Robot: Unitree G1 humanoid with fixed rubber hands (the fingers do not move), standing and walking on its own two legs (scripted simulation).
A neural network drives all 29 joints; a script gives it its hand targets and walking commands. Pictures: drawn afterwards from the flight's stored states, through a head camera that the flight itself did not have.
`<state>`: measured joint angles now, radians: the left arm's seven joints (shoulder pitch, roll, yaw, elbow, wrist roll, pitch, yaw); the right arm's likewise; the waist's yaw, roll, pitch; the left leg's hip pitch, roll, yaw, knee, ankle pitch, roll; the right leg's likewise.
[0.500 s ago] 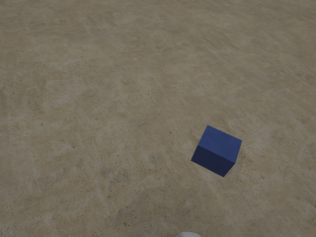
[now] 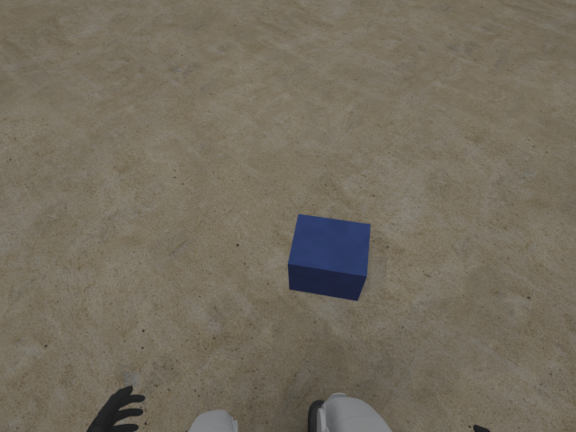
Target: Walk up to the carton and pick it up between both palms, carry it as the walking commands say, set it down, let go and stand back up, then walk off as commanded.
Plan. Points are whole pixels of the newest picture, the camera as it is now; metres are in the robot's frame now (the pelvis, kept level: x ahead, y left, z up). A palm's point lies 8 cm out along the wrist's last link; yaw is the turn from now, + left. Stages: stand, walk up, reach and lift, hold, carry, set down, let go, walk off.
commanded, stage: walk up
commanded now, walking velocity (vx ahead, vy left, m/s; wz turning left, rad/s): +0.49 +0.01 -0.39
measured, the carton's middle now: (328, 258) +0.67 -0.13 -0.65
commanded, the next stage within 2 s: none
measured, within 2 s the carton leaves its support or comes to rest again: neither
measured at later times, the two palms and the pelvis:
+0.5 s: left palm out of the picture +0.13 +0.26 -0.08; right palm (437, 338) +0.25 -0.23 -0.11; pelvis +0.16 +0.01 +0.03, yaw -6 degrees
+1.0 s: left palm (202, 240) +0.44 +0.17 -0.11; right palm (507, 395) +0.16 -0.31 -0.12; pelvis +0.26 -0.06 +0.01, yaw -11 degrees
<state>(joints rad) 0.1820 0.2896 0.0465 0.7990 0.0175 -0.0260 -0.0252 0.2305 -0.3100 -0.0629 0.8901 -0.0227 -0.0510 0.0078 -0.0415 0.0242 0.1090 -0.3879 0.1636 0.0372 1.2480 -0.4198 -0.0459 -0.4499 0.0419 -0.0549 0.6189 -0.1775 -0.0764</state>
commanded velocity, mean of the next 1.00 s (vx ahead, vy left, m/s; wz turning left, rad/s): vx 0.24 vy -0.05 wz -0.18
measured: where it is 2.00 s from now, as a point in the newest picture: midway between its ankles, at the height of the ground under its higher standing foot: (307, 401)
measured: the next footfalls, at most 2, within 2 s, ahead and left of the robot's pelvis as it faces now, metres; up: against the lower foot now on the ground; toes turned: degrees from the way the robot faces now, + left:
left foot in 0.58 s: +0.28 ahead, +0.15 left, +0.00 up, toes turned -1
right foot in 0.98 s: +0.37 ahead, -0.20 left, +0.00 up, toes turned -16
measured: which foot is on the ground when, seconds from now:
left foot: up 0.00-0.56, down 0.58-0.98, up 1.00-1.00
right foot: down 0.00-0.58, up 0.60-0.96, down 0.98-1.00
